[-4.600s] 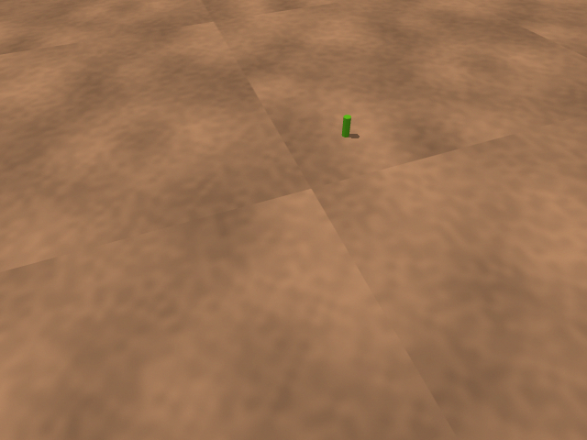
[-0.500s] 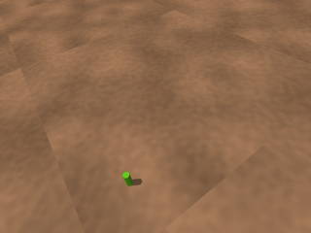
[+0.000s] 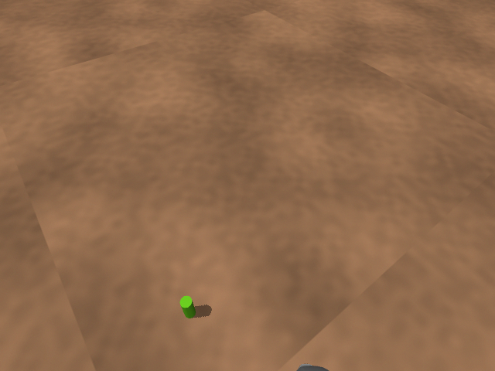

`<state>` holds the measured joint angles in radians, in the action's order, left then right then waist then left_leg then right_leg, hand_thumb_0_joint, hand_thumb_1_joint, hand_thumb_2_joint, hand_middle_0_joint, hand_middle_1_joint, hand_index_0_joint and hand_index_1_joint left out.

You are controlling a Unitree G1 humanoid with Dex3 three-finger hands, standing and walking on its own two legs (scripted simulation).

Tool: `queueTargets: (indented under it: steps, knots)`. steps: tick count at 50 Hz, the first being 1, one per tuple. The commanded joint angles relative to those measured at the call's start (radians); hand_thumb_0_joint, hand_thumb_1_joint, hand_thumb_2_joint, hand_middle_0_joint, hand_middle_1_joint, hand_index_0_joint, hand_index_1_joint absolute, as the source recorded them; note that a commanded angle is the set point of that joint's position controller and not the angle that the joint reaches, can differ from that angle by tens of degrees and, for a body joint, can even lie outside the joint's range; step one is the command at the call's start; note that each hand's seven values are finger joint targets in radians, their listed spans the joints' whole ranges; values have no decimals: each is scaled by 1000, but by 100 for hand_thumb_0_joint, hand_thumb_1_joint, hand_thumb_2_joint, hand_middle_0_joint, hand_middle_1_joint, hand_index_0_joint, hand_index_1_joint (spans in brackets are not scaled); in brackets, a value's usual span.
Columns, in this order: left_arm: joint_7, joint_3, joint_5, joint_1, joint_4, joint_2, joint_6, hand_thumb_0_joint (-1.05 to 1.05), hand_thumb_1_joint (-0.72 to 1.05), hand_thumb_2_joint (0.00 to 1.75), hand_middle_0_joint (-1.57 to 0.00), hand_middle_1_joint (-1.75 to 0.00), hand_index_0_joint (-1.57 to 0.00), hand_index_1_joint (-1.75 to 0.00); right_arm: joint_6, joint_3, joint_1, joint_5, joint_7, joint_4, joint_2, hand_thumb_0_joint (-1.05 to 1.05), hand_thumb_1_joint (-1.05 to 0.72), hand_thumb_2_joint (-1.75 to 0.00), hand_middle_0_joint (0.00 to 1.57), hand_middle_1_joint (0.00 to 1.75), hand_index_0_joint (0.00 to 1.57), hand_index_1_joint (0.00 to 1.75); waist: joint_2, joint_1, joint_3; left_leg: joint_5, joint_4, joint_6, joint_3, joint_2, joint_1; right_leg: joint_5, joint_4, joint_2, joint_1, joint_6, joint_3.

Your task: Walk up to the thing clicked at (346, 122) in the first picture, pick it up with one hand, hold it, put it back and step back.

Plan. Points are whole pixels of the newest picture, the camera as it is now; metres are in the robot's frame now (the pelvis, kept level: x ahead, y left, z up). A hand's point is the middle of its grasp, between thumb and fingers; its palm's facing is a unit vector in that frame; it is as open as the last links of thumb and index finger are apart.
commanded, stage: walk up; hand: left
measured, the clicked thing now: (188, 307) +0.45 +0.22 -0.70
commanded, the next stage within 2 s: stand in 1.32 s
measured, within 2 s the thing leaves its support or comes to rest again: neither
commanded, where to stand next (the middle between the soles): +0.09 -0.02 m, yaw +1 degrees
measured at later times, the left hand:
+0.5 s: hand out of the picture +0.15 +0.23 -0.13, palm faces -0.03 -0.95 -0.32, open 7.4 cm
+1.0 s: hand out of the picture +0.11 +0.24 -0.14, palm faces -0.01 -0.95 -0.32, open 7.4 cm
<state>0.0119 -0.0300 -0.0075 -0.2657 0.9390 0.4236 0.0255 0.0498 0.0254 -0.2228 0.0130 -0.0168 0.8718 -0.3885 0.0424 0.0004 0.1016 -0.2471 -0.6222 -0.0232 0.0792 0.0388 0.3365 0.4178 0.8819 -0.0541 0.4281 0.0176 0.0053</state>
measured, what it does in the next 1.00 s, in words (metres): steps on the spot: right foot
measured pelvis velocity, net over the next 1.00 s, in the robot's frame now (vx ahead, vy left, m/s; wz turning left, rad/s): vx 0.04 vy -0.01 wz -0.01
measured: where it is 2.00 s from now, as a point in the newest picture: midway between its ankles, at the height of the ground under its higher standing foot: outside the picture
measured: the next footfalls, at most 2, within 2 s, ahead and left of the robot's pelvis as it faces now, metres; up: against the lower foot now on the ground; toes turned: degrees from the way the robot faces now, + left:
right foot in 0.08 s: +0.09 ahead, -0.14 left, +0.00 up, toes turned -1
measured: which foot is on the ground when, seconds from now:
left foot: down 0.00-1.00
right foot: up 0.00-0.06, down 0.08-1.00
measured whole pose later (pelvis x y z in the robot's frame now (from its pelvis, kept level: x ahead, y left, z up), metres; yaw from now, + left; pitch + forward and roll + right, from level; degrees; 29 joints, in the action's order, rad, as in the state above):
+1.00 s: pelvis +0.04 -0.01 +0.02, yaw +0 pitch -2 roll +0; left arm 0.02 -0.01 0.00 -0.08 1.19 0.34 0.00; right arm 0.02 -0.01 -0.07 0.01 -0.01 1.18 -0.35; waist 0.00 0.00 0.05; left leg -0.16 -0.32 0.01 0.06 0.04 0.13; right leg 0.15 0.32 -0.03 0.14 -0.02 0.03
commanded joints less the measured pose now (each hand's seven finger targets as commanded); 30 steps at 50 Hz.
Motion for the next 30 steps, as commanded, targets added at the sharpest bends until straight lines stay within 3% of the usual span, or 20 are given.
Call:
queueTargets:
  steps: [1,3,4,5,6,7,9,10,11,14,18,30]
  knots:
    - [-19,-52,2,-69,3,152,6,0,90,90,-20,-30,-20,-30,7,66,50,-7,21,-51,-262,0,-90,-90,20,30,20,30,-206,-19,-122,232,156,-163,-201,225,12,-92,-158,11,-145,3,28]
    - [-21,-55,-4,-62,17,162,11,0,90,90,-20,-30,-20,-30,-4,50,86,-14,21,-51,-240,0,-90,-90,20,30,20,30,-167,-37,-137,138,87,-114,-171,184,59,-190,-304,27,-245,16,29]
    - [-24,-58,-10,-40,14,177,17,0,90,90,-20,-30,-20,-30,-8,35,76,-22,20,-41,-200,0,-90,-90,20,30,20,30,-114,-43,-140,102,57,-70,-163,168,89,-234,-372,-12,-285,35,-32]
    - [-28,-62,-17,1,-1,226,28,0,90,90,-20,-30,-20,-30,-9,21,53,-28,20,-36,-160,0,-90,-90,20,30,20,30,21,-16,-140,40,-32,-23,-120,107,106,-282,-456,-148,-264,73,-237]
    - [-23,-60,-3,88,-7,266,27,0,90,90,-20,-30,-20,-30,-17,27,59,-30,25,-11,-165,0,-90,-90,20,30,20,30,98,13,-118,-155,-75,1,-61,7,4,-231,-508,-250,-97,158,-354]
    - [-19,-50,-1,156,-20,249,24,0,90,90,-20,-30,-20,-30,-20,34,45,-29,28,27,-190,0,-90,-90,20,30,20,30,72,33,-99,-155,-38,-1,-71,15,-92,-216,-484,-230,-36,160,-310]
    - [-19,-27,4,173,-1,200,19,0,90,90,-20,-30,-20,-30,-11,34,60,-27,24,65,-209,0,-90,-90,20,30,20,30,38,33,-118,-18,78,-15,-104,58,-143,-248,-437,-138,-44,71,-170]
    - [-17,-21,7,164,10,177,15,0,90,90,-20,-30,-20,-30,-7,32,84,-24,22,76,-224,0,-90,-90,20,30,20,30,23,19,-114,-18,133,-30,-157,93,-122,-222,-421,-95,-64,41,-131]
    - [-14,-19,8,154,26,173,14,0,90,90,-20,-30,-20,-30,-2,26,108,-25,19,84,-227,0,-90,-90,20,30,20,30,24,2,-130,4,147,-41,-174,111,-106,-227,-412,-70,-121,30,-106]
    - [-14,-18,10,181,58,175,15,0,90,90,-20,-30,-20,-30,-1,11,128,-24,18,127,-207,0,-90,-90,20,30,20,30,24,1,-143,79,168,-21,-130,88,-116,-282,-452,-91,-196,36,-125]
    - [-15,-14,17,224,91,162,12,0,90,90,-20,-30,-20,-30,-1,4,157,-20,20,177,-202,0,-90,-90,20,30,20,30,-4,-2,-158,148,213,-10,-123,90,-150,-344,-483,-91,-238,25,-105]
    - [-7,-9,12,280,159,135,-2,0,90,90,-20,-30,-20,-30,-1,2,218,-10,21,242,-187,0,-90,-90,20,30,20,30,-45,-5,-143,131,338,7,-119,103,-196,-318,-588,-84,-289,1,-82]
